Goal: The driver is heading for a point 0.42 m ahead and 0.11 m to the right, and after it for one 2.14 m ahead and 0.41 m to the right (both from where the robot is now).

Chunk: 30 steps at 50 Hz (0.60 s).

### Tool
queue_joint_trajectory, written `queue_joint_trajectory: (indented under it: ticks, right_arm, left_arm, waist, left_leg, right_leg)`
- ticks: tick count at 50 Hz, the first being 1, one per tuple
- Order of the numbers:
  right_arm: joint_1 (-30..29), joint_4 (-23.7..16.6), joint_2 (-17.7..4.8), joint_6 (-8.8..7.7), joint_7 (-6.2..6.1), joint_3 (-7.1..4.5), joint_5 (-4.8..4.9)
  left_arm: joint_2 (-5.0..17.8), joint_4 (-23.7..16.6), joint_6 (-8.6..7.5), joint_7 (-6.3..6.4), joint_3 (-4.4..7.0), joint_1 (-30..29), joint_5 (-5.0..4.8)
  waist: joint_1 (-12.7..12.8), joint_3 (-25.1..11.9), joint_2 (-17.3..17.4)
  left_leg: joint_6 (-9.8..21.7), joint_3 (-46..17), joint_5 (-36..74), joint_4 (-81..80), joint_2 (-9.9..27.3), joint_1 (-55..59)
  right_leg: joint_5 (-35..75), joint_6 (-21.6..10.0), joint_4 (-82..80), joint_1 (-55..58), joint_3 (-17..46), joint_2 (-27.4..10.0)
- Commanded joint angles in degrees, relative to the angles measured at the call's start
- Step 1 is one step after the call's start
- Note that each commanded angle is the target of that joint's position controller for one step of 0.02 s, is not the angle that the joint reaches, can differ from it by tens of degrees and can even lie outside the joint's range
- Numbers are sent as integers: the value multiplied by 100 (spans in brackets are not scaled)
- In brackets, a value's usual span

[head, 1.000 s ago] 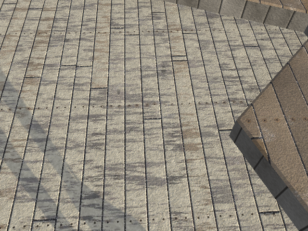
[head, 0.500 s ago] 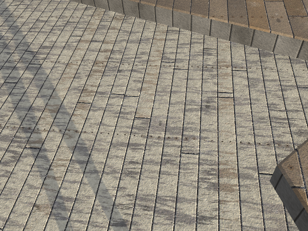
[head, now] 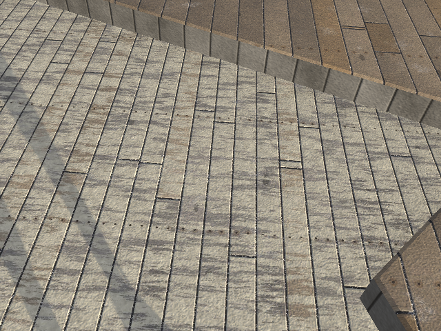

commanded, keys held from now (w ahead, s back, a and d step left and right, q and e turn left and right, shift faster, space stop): w+e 0.66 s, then w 0.08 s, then w+q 0.26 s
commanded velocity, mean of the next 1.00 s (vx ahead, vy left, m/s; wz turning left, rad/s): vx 0.49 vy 0.00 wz -0.38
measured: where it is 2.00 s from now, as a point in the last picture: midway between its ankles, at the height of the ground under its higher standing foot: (278, 198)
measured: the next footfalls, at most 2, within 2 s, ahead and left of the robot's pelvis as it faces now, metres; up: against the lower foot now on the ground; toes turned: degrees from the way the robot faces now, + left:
right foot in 0.26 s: +0.29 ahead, -0.10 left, +0.00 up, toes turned -13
left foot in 0.82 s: +0.65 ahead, -0.06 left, +0.00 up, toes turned -26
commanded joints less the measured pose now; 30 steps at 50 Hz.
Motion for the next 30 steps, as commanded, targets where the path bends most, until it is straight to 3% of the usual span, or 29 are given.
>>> queue_joint_trajectory:
  ticks: [1, 5, 8, 11, 12, 13, 14, 15, 16, 17, 18, 19, 20, 21, 23, 26, 30]
  right_arm:
    - [232, -100, -587, -120, -21, -92, 15]
    - [311, 21, -597, -139, -52, -64, 27]
    - [519, 180, -733, -129, -111, -78, 33]
    - [416, 195, -988, -42, -190, -139, 2]
    - [369, 158, -1081, 19, -195, -169, -16]
    - [296, 93, -1132, 52, -170, -187, 2]
    - [443, -83, -815, 28, -108, -122, -25]
    - [605, -462, -465, -9, 12, -74, 93]
    - [-204, -571, -900, -74, 33, -152, 18]
    - [-422, -714, -851, -156, 65, -129, 68]
    - [-389, -658, -824, -179, 46, -131, 50]
    - [-364, -638, -760, -86, 33, -129, -53]
    - [-157, -641, -685, 38, 46, -103, -130]
    - [-167, -675, -658, 142, 61, -104, -175]
    - [-351, -780, -582, 262, 96, -96, -191]
    - [-1178, -1122, -620, 305, 126, -102, -165]
    - [-1938, -1413, -629, 297, 166, -80, -125]
  left_arm:
    - [175, -486, -14, -49, 15, -605, 18]
    - [-20, -824, -21, -132, -122, -1409, 22]
    - [-5, -1001, -19, -145, -159, -1680, 21]
    - [242, -810, -19, -73, -61, -884, 55]
    - [398, -631, -45, -51, 13, -265, 69]
    - [606, -376, -89, 1, 131, 566, 126]
    - [1121, -302, -84, 105, 291, 1075, 150]
    - [1558, -472, -39, 104, 389, 754, 75]
    - [1341, -425, 21, 134, 378, 678, -79]
    - [1096, -425, 19, 184, 308, 322, -107]
    - [832, -429, -7, 190, 246, 105, -92]
    - [713, -454, -41, 207, 204, -99, -125]
    - [676, -470, -90, 221, 173, -152, -139]
    - [640, -444, -157, 213, 155, -90, -164]
    - [771, -397, -233, 216, 180, 55, -172]
    - [880, -346, -226, 224, 211, 467, -170]
    - [855, -292, -201, 245, 213, 959, -175]
  waist:
    - [-82, 609, 740]
    - [-169, 737, 748]
    - [-162, 699, 715]
    - [264, 55, 922]
    - [516, -328, 948]
    - [905, -765, 754]
    - [943, -1298, -35]
    - [501, -1812, -1098]
    - [722, -1298, -28]
    - [515, -580, 127]
    - [246, -141, 592]
    - [37, 35, 756]
    - [-109, -17, 502]
    - [-160, -18, 464]
    - [-165, 37, 394]
    - [97, 244, 206]
    - [426, 203, 39]
  left_leg:
    - [396, -542, 1873, -679, 1518, 51]
    - [333, 73, 2690, -645, 1405, -124]
    - [268, 310, 3835, -335, 1566, 293]
    - [199, 573, 6344, 1210, 1683, 757]
    - [204, 578, 6299, 2175, 1717, 626]
    - [136, 656, 5298, 3524, 1602, -42]
    - [27, 660, 2001, 5405, 1245, -1361]
    - [-229, -120, -1921, 7248, -51, -3588]
    - [-142, -952, -1277, 7279, 336, -4254]
    - [-117, -921, -673, 6789, 613, -4286]
    - [-154, -878, -440, 6235, 800, -3933]
    - [-226, -891, -381, 5920, 905, -3547]
    - [-342, -880, -424, 5695, 940, -3193]
    - [-438, -855, -493, 5503, 969, -3107]
    - [-593, -720, -261, 5007, 982, -3191]
    - [-738, -616, 512, 4155, 962, -3704]
    - [-729, -667, 1270, 3300, 794, -4037]
  right_leg:
    - [500, 136, -101, -1134, -71, -109]
    - [1072, 100, -1483, -635, -637, -53]
    - [957, -174, -2228, -178, -979, 120]
    - [223, -598, -2323, 823, -1239, 626]
    - [41, -759, -2490, 1529, -1163, 764]
    - [98, -977, -2934, 2735, -899, 756]
    - [-543, -1354, -3045, 4015, 798, -576]
    - [-437, -2404, -3894, 5267, 4229, -1920]
    - [-510, -2163, -4246, 4954, 3710, -1657]
    - [-108, -1937, -4369, 4131, 2918, -1538]
    - [650, -1687, -4492, 3348, 2415, -1281]
    - [1087, -1468, -4585, 2796, 1945, -948]
    - [1579, -1500, -4636, 2442, 1724, -863]
    - [1882, -1503, -4648, 2314, 1586, -745]
    - [1782, -1421, -4736, 2111, 1327, -499]
    - [1587, -1187, -4843, 2199, 1374, -349]
    - [1825, -931, -4664, 2807, 1537, -314]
